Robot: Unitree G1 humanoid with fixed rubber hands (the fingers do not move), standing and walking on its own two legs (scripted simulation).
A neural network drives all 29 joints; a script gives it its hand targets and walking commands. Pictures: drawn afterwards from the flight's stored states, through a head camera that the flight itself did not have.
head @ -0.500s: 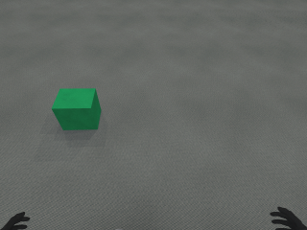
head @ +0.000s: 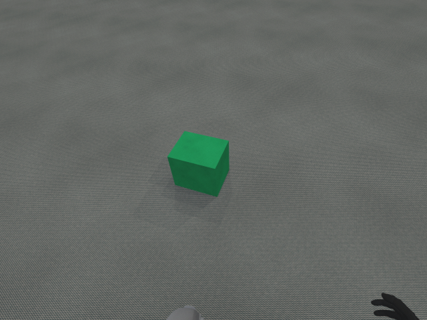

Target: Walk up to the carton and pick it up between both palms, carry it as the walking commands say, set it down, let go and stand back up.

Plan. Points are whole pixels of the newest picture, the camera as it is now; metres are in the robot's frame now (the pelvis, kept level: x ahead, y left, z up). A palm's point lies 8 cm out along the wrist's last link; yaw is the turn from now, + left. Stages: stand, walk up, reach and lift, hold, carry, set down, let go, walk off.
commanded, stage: walk up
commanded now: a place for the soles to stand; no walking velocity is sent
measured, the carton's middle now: (200, 163) +1.04 +0.20 -0.65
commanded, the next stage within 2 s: none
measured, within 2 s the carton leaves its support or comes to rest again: neither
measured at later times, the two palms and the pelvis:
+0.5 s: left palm (64, 254) +0.26 +0.38 -0.08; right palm (371, 241) +0.33 -0.31 -0.09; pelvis +0.21 +0.02 -0.02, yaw +9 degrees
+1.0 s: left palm (70, 215) +0.37 +0.43 -0.10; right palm (314, 157) +0.55 -0.22 -0.06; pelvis +0.38 +0.09 -0.01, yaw +13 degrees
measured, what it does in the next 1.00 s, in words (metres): walks ahead: left foot, then right foot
